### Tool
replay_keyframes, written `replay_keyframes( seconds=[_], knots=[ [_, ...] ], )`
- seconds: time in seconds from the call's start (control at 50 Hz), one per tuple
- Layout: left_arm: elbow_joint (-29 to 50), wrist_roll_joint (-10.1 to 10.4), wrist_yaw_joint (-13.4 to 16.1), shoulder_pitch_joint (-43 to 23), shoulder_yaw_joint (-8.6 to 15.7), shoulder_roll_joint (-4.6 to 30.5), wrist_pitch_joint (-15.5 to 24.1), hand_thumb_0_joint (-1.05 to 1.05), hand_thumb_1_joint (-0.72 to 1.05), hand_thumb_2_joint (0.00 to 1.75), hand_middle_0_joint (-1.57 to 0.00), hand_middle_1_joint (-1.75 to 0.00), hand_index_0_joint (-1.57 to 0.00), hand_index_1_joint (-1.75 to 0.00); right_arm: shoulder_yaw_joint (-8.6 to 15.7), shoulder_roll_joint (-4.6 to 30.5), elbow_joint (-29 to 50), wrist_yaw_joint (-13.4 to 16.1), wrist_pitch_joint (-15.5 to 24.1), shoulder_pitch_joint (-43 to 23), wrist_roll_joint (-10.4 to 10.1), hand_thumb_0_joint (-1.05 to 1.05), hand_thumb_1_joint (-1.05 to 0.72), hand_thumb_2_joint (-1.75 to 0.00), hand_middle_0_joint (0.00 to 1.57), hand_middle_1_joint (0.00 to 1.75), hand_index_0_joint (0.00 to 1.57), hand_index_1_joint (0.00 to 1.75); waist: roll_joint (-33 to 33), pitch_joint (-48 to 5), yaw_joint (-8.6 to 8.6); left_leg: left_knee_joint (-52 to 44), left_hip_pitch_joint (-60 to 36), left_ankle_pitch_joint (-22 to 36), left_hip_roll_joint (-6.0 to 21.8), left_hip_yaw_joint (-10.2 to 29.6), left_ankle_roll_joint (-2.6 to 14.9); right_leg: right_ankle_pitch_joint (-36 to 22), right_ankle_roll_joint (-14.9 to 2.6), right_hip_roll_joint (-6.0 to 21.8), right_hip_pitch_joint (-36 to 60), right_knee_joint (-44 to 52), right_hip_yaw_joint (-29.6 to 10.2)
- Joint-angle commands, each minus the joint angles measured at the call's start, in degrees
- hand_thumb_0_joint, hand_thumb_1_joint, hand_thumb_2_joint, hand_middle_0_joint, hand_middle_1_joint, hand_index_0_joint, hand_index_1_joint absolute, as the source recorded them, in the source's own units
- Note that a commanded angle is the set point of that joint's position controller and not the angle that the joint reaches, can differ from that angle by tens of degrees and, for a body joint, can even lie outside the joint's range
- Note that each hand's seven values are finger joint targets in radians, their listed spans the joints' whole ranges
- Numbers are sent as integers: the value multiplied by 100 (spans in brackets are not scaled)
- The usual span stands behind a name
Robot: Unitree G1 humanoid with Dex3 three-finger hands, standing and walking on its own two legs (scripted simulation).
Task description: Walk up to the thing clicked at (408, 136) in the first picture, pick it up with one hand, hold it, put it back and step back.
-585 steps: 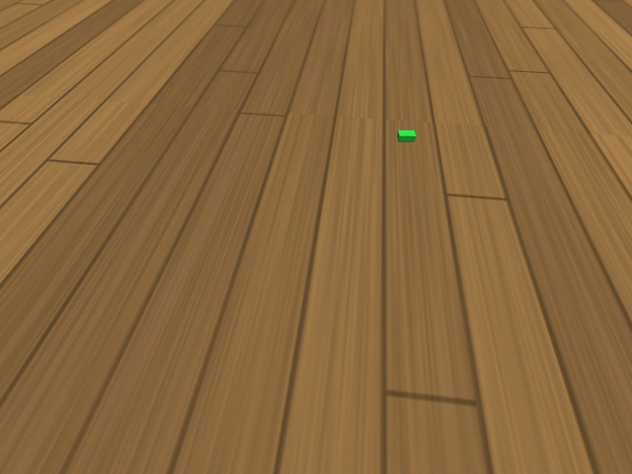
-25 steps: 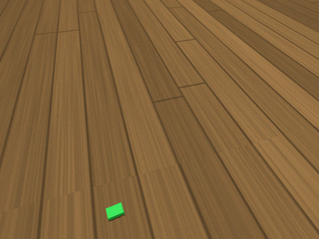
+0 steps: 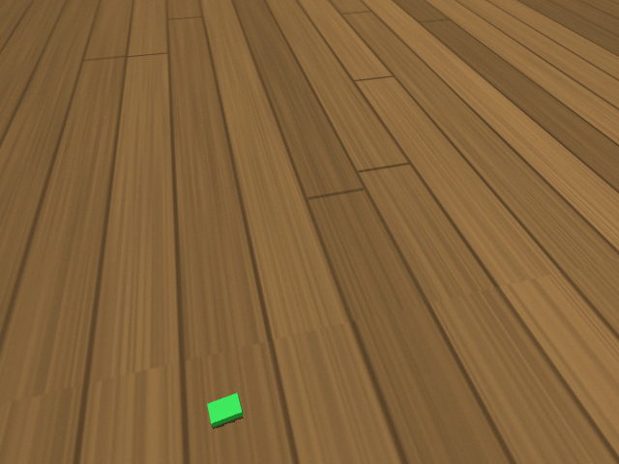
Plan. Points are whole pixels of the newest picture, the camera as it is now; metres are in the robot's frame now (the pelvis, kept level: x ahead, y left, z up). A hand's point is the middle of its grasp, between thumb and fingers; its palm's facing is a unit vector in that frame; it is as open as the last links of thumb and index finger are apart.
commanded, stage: walk up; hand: left
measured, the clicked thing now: (225, 409) +0.43 +0.25 -0.75
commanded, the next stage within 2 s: stand in 0.30 s
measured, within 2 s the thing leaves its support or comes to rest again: neither
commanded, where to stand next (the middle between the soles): +0.06 +0.02 m, yaw -1 degrees
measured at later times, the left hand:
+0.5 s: hand out of the picture +0.08 +0.27 -0.14, palm faces -0.01 -0.94 -0.35, open 7.4 cm
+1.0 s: hand out of the picture +0.09 +0.25 -0.14, palm faces -0.03 -0.94 -0.35, open 7.4 cm
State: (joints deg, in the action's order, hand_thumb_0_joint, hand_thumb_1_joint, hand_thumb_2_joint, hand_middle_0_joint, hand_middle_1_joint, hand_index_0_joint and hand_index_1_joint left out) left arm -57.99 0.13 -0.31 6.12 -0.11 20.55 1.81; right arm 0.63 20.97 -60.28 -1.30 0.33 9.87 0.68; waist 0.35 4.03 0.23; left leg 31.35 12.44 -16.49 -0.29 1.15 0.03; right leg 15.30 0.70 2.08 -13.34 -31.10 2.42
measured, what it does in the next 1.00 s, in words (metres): stands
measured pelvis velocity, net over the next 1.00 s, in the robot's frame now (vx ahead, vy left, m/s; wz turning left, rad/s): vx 0.01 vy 0.00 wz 0.00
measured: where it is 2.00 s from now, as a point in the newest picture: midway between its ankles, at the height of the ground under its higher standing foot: outside the picture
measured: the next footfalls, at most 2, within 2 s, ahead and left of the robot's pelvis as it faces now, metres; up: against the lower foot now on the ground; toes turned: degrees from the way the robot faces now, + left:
none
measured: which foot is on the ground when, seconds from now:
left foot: down 0.00-1.00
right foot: down 0.00-1.00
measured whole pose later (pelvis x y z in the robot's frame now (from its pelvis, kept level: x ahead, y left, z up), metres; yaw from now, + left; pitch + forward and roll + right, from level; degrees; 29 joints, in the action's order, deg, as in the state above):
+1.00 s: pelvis +0.01 +0.00 +0.02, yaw +0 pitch -2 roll +0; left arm -65.6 -0.3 -0.4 5.1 -0.6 20.0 1.2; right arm -0.1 20.2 -66.6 -0.7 0.4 5.2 0.6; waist 0.6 2.5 -0.1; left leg 17.9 5.5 -10.5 0.1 1.0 -0.4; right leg 9.4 0.7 1.6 -6.6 -17.9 2.4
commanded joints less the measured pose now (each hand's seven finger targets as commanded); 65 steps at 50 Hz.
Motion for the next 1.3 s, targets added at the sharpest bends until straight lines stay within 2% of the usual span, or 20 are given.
replay_keyframes(
  seconds=[0.0,0.14,0.24,0.26,0.28,0.3,0.34,0.38,0.4,0.48,0.5,0.58,0.74,0.84,0.86,0.96,1.02,1.12,1.18,1.28],
  knots=[
    [141,9,96,-212,302,1342,158,0,90,90,-20,-30,-20,-30,224,1270,251,102,148,-376,-62,0,-90,-90,20,30,20,30,311,-612,29,-894,100,1243,632,680,270,-996,-324,496,638,664,-527],
    [-164,-3,84,-324,228,1270,146,0,90,90,-20,-30,-20,-30,196,1229,117,90,121,-718,-69,0,-90,-90,20,30,20,30,166,-552,53,-1221,-219,1225,709,678,265,-934,-192,492,651,1095,-428],
    [-298,-49,76,-391,222,1268,155,0,90,90,-20,-30,-20,-30,221,1220,28,88,102,-790,-62,0,-90,-90,20,30,20,30,64,-556,-2,-1354,-293,1118,669,626,230,-908,-161,527,760,1301,-398],
    [-335,-48,76,-346,223,1256,159,0,90,90,-20,-30,-20,-30,216,1197,12,85,102,-818,-69,0,-90,-90,20,30,20,30,48,-586,24,-1347,-388,1191,674,616,225,-941,-155,547,728,1312,-414],
    [-412,-57,73,-335,168,1125,132,0,90,90,-20,-30,-20,-30,178,1099,1,94,156,-878,-42,0,-90,-90,20,30,20,30,-150,-459,-39,-1413,-542,1643,779,666,209,-1284,-118,552,586,1306,-483],
    [-408,-57,80,-362,170,1114,129,0,90,90,-20,-30,-20,-30,192,1140,-15,101,180,-847,-44,0,-90,-90,20,30,20,30,-187,-597,-50,-1351,-648,1916,794,642,196,-1485,-109,574,724,1315,-474],
    [-422,-48,84,-339,175,1154,129,0,90,90,-20,-30,-20,-30,212,1203,-70,119,190,-828,-46,0,-90,-90,20,30,20,30,-104,-711,-58,-1355,-725,2088,781,569,187,-1682,-91,585,836,1333,-467],
    [-430,-38,83,-372,189,1202,116,0,90,90,-20,-30,-20,-30,203,1168,-83,124,181,-903,-40,0,-90,-90,20,30,20,30,-24,-682,-46,-1459,-622,1816,755,543,152,-1465,-92,577,887,1403,-480],
    [-442,-40,79,-342,189,1187,108,0,90,90,-20,-30,-20,-30,200,1180,-93,134,185,-956,-39,0,-90,-90,20,30,20,30,48,-702,-15,-1485,-689,1887,783,546,146,-1478,-92,579,900,1386,-487],
    [-524,-70,78,-266,183,1207,82,0,90,90,-20,-30,-20,-30,192,1144,-147,120,153,-998,-48,0,-90,-90,20,30,20,30,22,-469,-26,-1680,-469,1045,723,547,130,-925,-78,556,775,1549,-510],
    [-510,-78,76,-330,196,1248,84,0,90,90,-20,-30,-20,-30,192,1135,-153,121,161,-1011,-38,0,-90,-90,20,30,20,30,-19,-508,-23,-1677,-461,1168,736,538,125,-996,-100,578,855,1518,-524],
    [-510,-74,72,-261,182,1194,76,0,90,90,-20,-30,-20,-30,182,1134,-183,112,154,-1023,-40,0,-90,-90,20,30,20,30,24,-490,-8,-1744,-370,823,709,535,124,-780,-107,574,806,1573,-546],
    [-483,-57,84,-278,202,1222,87,0,90,90,-20,-30,-20,-30,161,1122,-236,128,173,-902,-45,0,-90,-90,20,30,20,30,-71,-736,-24,-1579,-564,1693,745,511,125,-1471,-134,628,1024,1471,-534],
    [-485,-52,88,-264,193,1169,68,0,90,90,-20,-30,-20,-30,142,1131,-256,139,159,-825,-43,0,-90,-90,20,30,20,30,-71,-577,-47,-1597,-508,1547,734,495,96,-1342,-103,605,947,1547,-516],
    [-469,-46,92,-319,220,1217,52,0,90,90,-20,-30,-20,-30,141,1134,-271,147,151,-757,-34,0,-90,-90,20,30,20,30,-98,-594,-57,-1636,-450,1361,725,478,94,-1197,-112,602,980,1554,-531],
    [-475,-57,73,-275,214,1180,13,0,90,90,-20,-30,-20,-30,130,1157,-272,152,147,-809,-31,0,-90,-90,20,30,20,30,19,-527,-3,-1709,-394,1142,746,500,81,-974,-125,576,926,1565,-518],
    [-454,-59,63,-308,218,1182,25,0,90,90,-20,-30,-20,-30,126,1166,-252,155,164,-779,-37,0,-90,-90,20,30,20,30,-74,-622,-27,-1644,-557,1493,764,481,89,-1277,-144,604,917,1533,-564],
    [-433,-50,73,-330,215,1188,41,0,90,90,-20,-30,-20,-30,126,1182,-249,159,159,-755,-36,0,-90,-90,20,30,20,30,-40,-595,-45,-1580,-593,1568,766,460,87,-1469,-126,611,928,1585,-573],
    [-429,-47,72,-358,229,1216,18,0,90,90,-20,-30,-20,-30,129,1169,-248,166,148,-754,-31,0,-90,-90,20,30,20,30,-40,-554,-42,-1636,-599,1312,759,444,73,-1172,-139,587,826,1612,-579],
    [-428,-54,71,-315,226,1191,32,0,90,90,-20,-30,-20,-30,123,1162,-222,157,148,-722,-30,0,-90,-90,20,30,20,30,-55,-643,-37,-1614,-585,1477,775,448,84,-1382,-148,595,951,1564,-563]
  ],
)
